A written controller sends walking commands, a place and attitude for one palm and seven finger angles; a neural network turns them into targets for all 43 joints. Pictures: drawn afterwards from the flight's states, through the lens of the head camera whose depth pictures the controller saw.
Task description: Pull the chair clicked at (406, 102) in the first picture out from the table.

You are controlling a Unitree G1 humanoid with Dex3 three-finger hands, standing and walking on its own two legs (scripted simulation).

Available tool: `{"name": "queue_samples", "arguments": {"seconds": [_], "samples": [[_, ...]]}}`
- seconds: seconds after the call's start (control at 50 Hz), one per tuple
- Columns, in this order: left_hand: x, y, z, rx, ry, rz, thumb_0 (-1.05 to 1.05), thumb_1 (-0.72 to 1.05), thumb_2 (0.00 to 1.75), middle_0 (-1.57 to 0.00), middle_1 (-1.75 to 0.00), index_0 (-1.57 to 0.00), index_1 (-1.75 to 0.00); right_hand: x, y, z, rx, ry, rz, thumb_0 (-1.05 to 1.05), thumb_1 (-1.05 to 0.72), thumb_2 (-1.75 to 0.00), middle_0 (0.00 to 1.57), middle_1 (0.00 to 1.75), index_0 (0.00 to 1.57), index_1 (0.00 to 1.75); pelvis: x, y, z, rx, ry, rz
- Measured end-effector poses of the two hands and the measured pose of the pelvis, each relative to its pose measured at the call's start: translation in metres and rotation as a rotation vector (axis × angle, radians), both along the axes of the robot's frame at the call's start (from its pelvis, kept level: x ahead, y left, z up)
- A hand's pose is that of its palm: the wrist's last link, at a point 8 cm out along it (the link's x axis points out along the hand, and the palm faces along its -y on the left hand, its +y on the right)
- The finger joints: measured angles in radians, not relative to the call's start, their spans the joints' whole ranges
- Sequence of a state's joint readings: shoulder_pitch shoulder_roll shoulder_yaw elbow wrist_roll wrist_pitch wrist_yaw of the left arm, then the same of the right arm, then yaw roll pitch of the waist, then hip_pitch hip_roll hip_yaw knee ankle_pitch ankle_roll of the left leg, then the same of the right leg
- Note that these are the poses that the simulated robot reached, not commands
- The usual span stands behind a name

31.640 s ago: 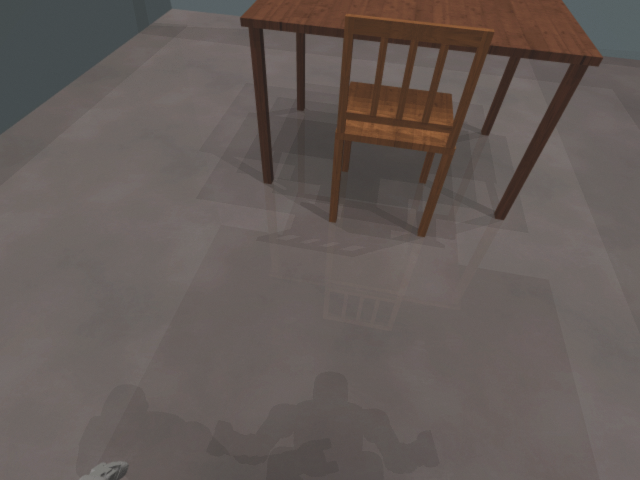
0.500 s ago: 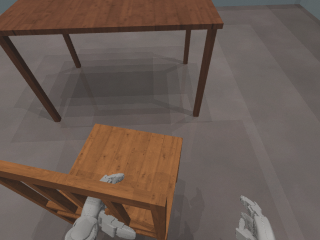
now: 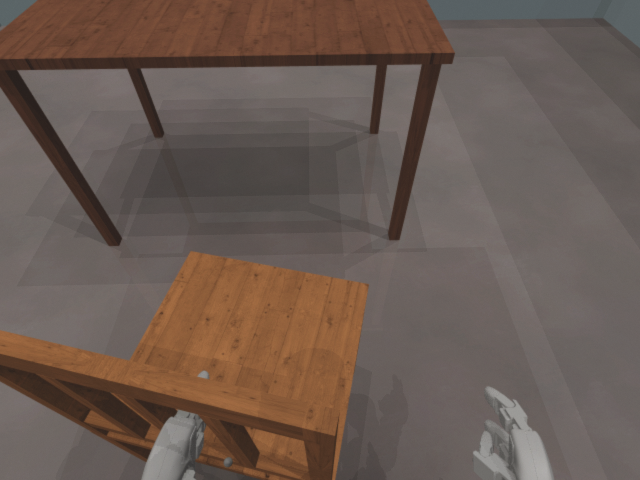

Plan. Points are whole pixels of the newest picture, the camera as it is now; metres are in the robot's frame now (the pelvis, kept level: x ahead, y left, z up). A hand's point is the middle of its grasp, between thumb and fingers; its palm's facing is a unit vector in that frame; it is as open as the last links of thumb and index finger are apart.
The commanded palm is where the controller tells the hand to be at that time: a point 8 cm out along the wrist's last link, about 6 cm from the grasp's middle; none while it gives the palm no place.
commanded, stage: draw the fingers out of the gap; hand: left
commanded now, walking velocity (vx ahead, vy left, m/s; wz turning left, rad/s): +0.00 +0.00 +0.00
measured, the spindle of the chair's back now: (168, 420) +0.21 +0.20 -0.05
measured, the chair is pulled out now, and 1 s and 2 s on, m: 0.66 0.66 0.66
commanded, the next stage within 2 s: draw the hand back to the body in 0.52 s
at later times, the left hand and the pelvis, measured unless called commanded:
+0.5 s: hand out of the picture +0.09 +0.11 -0.02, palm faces -0.07 -0.99 -0.07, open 17.5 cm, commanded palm +0.06 +0.16 +0.00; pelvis -0.02 +0.01 -0.01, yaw +0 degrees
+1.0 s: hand out of the picture +0.10 +0.14 +0.04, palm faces +0.08 -0.99 -0.06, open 17.5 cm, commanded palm +0.05 +0.20 +0.07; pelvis -0.03 +0.00 -0.03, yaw +0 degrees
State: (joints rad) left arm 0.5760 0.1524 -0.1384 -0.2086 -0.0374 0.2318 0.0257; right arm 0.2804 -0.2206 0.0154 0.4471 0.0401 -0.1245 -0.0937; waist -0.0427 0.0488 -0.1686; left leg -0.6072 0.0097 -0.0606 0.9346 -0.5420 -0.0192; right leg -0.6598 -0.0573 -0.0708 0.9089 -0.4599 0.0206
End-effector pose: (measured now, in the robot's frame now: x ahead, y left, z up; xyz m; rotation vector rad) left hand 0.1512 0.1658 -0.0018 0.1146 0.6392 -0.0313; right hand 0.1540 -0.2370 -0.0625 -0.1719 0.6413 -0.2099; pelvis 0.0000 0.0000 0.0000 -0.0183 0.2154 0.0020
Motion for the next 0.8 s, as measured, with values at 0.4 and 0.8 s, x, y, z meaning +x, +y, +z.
{"name": "queue_samples", "arguments": {"seconds": [0.4, 0.8], "samples": [[-0.059, 0.000, 0.001, -0.026, 0.007, 0.000, -0.01, -0.54, 0.20, 0.00, 0.00, 0.00, 0.00, 0.003, 0.019, 0.002, 0.007, -0.082, 0.016, 0.01, -0.91, -0.89, 0.20, 0.30, 0.21, 0.30, -0.016, 0.008, -0.012, -0.011, -0.002, 0.006], [-0.080, 0.013, 0.026, -0.073, -0.187, 0.156, -0.03, -0.52, 0.22, 0.00, 0.00, 0.00, 0.00, -0.005, 0.018, -0.005, 0.001, -0.094, 0.016, 0.01, -0.91, -0.89, 0.20, 0.30, 0.21, 0.30, -0.024, 0.007, -0.023, -0.017, 0.012, 0.003]]}}
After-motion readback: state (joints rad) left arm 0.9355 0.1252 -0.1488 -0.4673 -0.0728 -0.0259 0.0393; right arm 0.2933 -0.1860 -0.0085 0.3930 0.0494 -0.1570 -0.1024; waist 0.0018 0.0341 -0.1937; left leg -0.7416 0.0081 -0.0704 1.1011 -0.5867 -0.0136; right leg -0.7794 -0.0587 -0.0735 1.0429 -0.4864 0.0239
